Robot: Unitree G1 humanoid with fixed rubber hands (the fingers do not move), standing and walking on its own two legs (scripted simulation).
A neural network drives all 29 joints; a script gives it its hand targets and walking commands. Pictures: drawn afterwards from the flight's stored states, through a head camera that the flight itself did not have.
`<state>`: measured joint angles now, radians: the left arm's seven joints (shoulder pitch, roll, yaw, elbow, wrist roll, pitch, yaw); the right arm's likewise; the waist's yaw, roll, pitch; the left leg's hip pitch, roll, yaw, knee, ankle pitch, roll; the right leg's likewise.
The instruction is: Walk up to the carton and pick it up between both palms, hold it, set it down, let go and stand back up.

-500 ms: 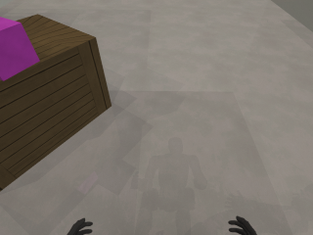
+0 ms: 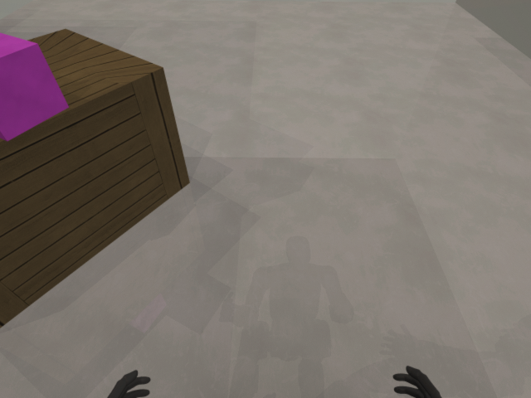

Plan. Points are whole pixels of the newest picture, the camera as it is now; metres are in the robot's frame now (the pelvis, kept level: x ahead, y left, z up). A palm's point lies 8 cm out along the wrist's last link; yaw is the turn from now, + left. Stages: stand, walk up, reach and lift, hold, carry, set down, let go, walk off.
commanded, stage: walk up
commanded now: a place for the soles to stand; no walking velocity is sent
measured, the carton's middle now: out of the picture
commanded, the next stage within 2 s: none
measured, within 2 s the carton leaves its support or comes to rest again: neither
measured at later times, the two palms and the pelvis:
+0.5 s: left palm out of the picture +0.11 +0.41 -0.12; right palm (359, 362) +0.20 -0.14 -0.10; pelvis +0.07 +0.11 -0.02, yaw +19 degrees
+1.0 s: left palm out of the picture +0.05 +0.48 -0.12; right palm (218, 229) +0.47 +0.11 -0.08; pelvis +0.20 +0.23 -0.02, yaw +36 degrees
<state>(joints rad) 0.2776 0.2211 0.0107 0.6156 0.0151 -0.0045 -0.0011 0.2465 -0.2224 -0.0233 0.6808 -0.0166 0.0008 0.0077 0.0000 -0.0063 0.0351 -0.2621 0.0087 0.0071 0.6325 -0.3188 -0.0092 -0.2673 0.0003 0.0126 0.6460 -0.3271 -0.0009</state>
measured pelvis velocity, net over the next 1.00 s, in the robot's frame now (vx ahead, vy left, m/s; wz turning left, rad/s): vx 0.20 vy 0.23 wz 0.63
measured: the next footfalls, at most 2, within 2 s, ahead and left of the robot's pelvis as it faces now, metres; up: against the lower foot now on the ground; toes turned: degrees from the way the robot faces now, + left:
left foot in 0.32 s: +0.12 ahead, +0.26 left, +0.00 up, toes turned +19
right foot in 0.62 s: +0.27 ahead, +0.05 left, +0.00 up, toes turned +20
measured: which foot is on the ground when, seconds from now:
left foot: down 0.00-0.02, up 0.04-0.30, down 0.32-0.64, up 0.66-1.00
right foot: down 0.00-0.32, up 0.34-0.60, down 0.62-1.00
